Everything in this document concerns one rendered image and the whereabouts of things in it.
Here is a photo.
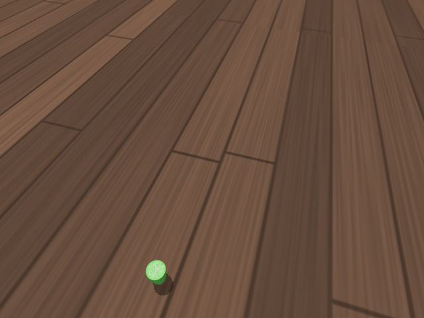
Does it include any cup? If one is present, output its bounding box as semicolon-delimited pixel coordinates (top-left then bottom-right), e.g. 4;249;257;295
146;260;166;285

